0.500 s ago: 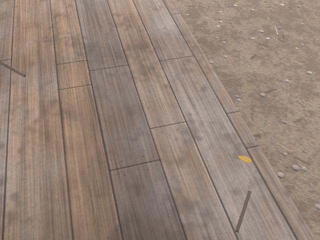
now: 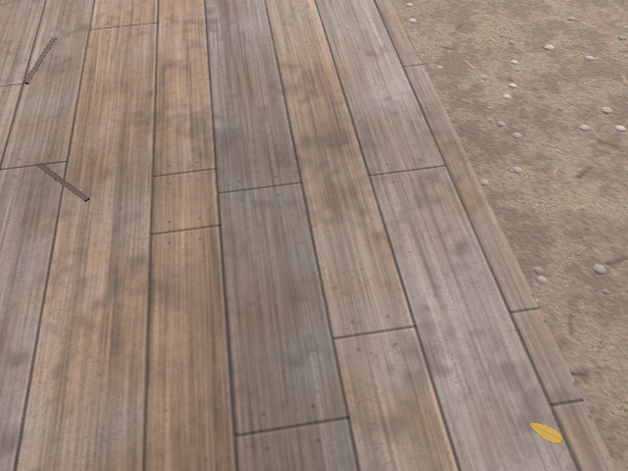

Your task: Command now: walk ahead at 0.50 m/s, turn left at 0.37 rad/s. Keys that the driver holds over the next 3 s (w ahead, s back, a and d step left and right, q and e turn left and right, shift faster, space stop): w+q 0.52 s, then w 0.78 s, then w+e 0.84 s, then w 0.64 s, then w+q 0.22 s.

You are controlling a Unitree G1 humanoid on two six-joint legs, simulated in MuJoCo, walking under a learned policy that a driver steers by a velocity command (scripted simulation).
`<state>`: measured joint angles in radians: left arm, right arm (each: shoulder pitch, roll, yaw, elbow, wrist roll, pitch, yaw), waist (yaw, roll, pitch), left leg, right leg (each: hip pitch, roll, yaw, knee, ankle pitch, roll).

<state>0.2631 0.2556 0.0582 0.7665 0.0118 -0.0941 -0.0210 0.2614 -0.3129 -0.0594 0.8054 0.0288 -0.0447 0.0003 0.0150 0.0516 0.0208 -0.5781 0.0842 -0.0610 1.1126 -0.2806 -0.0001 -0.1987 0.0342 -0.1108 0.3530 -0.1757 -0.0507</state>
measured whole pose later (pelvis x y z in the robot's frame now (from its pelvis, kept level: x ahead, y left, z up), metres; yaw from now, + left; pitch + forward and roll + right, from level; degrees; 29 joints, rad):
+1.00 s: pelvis +0.56 +0.11 +0.00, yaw +24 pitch +1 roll -1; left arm 0.26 0.26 0.05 0.78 0.01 -0.09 -0.03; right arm 0.28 -0.29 -0.06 0.74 0.01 -0.05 0.00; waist 0.01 0.04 0.02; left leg -0.48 0.03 -0.05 1.12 -0.33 0.03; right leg -0.27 0.05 -0.03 0.41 -0.17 -0.05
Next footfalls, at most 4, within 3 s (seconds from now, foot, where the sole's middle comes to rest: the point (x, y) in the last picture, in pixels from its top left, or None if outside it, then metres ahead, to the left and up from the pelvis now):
0.32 left None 0.33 0.16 -0.78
0.82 right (321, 393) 0.66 0.05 -0.78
1.34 left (183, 327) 0.84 0.39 -0.78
1.90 right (255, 221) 1.18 0.24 -0.78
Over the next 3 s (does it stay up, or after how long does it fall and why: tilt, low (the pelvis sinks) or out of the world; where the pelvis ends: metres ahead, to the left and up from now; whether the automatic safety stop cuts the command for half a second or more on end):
stays up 1.63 0.27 -0.01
